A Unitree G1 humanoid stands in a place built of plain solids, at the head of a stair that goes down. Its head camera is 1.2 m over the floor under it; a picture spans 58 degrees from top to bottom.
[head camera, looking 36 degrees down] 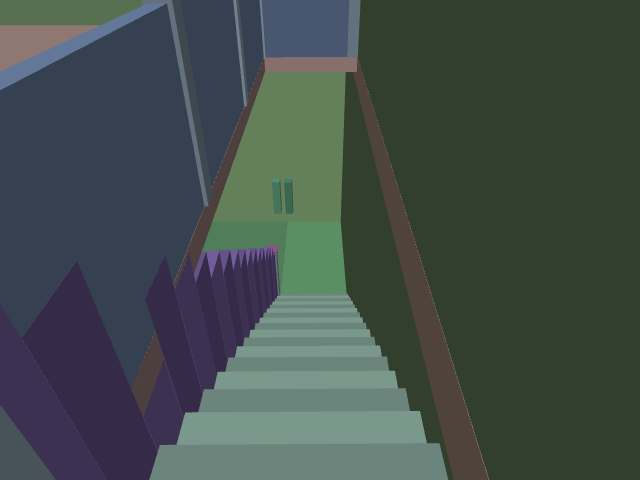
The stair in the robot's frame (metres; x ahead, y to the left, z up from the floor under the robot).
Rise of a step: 0.19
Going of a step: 0.25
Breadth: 1.05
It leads straight ahead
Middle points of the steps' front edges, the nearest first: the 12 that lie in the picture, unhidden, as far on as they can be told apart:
0.86 0.08 -0.37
1.11 0.08 -0.56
1.36 0.08 -0.74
1.61 0.08 -0.93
1.86 0.08 -1.11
2.11 0.08 -1.30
2.36 0.08 -1.48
2.61 0.09 -1.67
2.86 0.09 -1.85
3.12 0.09 -2.04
3.37 0.09 -2.22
3.62 0.09 -2.41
